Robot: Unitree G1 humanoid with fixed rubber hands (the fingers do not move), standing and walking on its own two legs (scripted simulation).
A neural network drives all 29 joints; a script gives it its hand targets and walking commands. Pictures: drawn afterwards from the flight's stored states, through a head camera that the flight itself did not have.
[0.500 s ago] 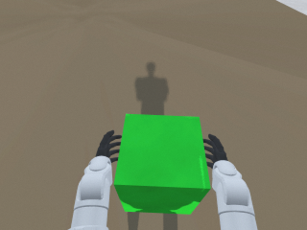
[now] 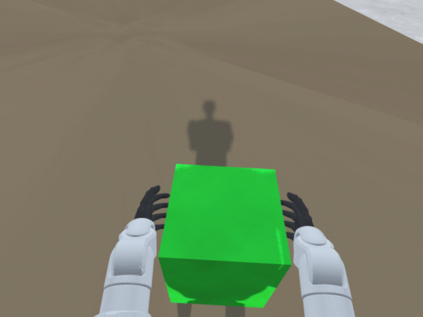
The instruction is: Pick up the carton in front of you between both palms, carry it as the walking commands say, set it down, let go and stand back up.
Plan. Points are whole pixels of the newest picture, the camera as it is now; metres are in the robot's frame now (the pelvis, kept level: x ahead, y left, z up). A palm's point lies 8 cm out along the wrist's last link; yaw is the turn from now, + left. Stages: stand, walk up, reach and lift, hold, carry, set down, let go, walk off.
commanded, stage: carry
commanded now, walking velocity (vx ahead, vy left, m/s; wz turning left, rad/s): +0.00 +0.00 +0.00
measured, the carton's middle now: (221, 238) +0.32 +0.00 -0.04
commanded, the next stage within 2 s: hold in 1.24 s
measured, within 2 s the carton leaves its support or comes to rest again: neither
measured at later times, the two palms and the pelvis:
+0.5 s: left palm (149, 229) +0.28 +0.14 +0.04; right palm (308, 238) +0.28 -0.16 +0.04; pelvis -0.01 -0.01 +0.00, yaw +0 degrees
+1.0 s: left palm (151, 232) +0.28 +0.14 +0.04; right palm (310, 240) +0.28 -0.16 +0.04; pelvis -0.01 -0.01 +0.00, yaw +0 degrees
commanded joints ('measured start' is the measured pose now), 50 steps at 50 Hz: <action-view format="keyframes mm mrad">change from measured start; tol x16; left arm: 1 -411 -852 -513 24 -228 -20 -235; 50 -439 -894 -532 -17 -227 -35 -235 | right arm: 1 -420 864 508 9 234 -27 214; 50 -434 884 526 -13 224 -27 218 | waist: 1 -9 37 -228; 50 -10 23 -224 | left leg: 1 194 103 -124 -84 184 15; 9 140 81 -115 -95 16 -14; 36 183 87 -67 8 408 0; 50 160 89 -79 -32 205 -12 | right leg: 1 -68 -99 106 -102 65 15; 10 -101 -130 129 -178 14 -7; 30 -49 -128 101 -80 455 17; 50 -102 -140 107 -111 218 -13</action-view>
